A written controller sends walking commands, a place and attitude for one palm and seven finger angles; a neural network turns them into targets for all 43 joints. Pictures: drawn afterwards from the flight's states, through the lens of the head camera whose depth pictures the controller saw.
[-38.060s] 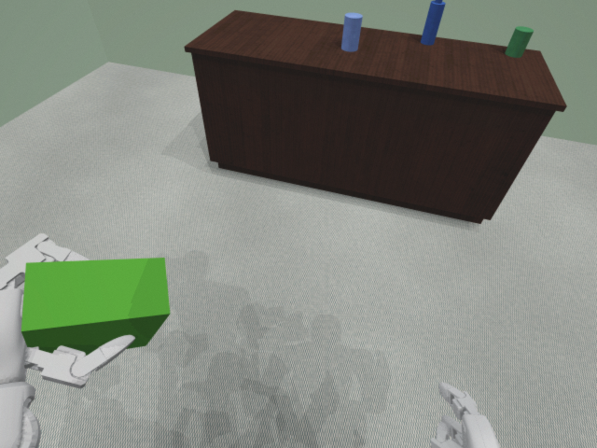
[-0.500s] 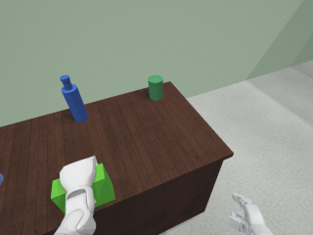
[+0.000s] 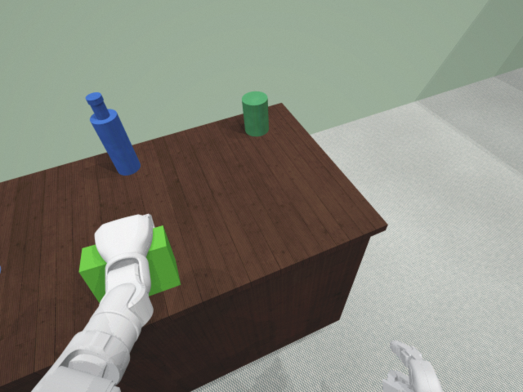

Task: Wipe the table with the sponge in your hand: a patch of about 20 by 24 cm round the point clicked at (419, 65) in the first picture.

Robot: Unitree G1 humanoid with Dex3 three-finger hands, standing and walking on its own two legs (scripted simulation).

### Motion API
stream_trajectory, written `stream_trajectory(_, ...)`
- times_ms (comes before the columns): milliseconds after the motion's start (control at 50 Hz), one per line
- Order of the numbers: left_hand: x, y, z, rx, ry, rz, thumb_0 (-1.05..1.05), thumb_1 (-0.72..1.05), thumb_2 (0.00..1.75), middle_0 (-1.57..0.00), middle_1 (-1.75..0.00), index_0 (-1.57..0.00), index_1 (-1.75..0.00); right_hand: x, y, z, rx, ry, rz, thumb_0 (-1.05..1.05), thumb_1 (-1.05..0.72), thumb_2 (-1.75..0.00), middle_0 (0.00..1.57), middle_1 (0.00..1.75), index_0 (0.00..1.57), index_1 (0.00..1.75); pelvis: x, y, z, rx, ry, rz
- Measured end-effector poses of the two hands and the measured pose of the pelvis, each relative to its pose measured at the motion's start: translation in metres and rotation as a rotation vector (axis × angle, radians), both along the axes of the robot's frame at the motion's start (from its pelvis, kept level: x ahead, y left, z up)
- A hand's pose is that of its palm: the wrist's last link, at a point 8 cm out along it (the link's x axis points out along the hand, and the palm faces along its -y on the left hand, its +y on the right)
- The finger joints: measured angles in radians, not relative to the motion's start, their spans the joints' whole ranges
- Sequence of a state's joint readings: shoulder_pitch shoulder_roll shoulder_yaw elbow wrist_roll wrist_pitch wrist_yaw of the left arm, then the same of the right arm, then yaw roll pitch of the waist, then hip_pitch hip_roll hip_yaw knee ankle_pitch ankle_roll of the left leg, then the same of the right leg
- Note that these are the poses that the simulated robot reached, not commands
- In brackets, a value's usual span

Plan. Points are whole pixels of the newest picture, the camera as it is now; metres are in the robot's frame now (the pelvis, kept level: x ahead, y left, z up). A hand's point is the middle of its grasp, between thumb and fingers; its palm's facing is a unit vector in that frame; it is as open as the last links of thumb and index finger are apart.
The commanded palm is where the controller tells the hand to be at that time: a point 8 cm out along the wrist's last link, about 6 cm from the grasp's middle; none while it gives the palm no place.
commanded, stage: wipe forward along the middle lane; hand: left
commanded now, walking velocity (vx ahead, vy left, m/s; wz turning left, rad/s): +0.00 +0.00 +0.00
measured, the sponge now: (137, 273) +0.32 +0.27 -0.04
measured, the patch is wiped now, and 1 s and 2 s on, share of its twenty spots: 1.00 1.00 1.00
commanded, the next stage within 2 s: slide back across to the first lane in 1.04 s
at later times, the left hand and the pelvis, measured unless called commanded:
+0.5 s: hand (132, 235) +0.37 +0.29 -0.01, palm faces -0.13 +0.03 -0.99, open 9.8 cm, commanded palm +0.37 +0.29 +0.02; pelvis -0.01 -0.02 -0.02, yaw -1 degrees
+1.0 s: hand (122, 210) +0.43 +0.33 +0.00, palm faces -0.15 +0.01 -0.99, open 9.8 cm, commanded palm +0.42 +0.32 +0.03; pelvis -0.01 +0.00 -0.03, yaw -3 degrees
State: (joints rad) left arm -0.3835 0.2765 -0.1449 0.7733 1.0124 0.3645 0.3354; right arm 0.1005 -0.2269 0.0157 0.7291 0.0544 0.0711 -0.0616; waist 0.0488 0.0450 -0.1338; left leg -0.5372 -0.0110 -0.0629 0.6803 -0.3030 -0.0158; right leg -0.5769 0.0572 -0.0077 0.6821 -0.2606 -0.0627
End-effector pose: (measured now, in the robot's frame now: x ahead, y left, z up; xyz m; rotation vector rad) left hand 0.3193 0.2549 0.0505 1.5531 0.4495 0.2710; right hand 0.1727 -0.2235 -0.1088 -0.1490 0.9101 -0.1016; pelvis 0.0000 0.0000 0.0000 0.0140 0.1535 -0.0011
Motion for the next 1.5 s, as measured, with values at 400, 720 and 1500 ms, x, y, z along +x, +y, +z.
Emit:
stream_trajectory(400, 0.035, 0.016, -0.001, 0.034, 0.012, 0.017, 0.01, -0.6, 1.16, -0.82, -1.33, -0.84, -1.33, -0.08, -0.053, -0.03, -0.049, 0.158, -0.113, 0.01, -0.91, -0.9, 0.2, 0.3, 0.2, 0.3, -0.01, -0.018, -0.014, -0.002, 0.083, -0.016)
stream_trajectory(720, 0.067, 0.034, 0.003, 0.043, 0.02, 0.043, 0.02, -0.59, 1.17, -0.82, -1.34, -0.83, -1.35, -0.109, -0.058, -0.039, -0.055, 0.2, -0.142, 0.01, -0.91, -0.9, 0.2, 0.3, 0.2, 0.3, -0.016, -0.02, -0.023, -0.013, 0.14, -0.024)
stream_trajectory(1500, 0.115, 0.103, 0.003, -0.032, -0.022, 0.001, 0.0, -0.57, 1.16, -0.79, -1.39, -0.8, -1.39, -0.096, 0.023, -0.012, -0.048, 0.264, -0.169, 0.01, -0.91, -0.9, 0.2, 0.3, 0.2, 0.3, 0.022, 0.056, -0.009, -0.056, 0.152, -0.048)
